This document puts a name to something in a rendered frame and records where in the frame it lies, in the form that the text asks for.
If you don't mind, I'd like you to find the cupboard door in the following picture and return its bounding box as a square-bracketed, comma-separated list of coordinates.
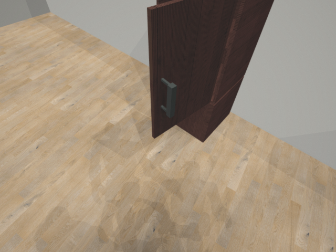
[147, 0, 238, 139]

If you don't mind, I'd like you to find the handle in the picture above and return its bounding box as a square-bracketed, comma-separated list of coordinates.
[161, 78, 177, 118]

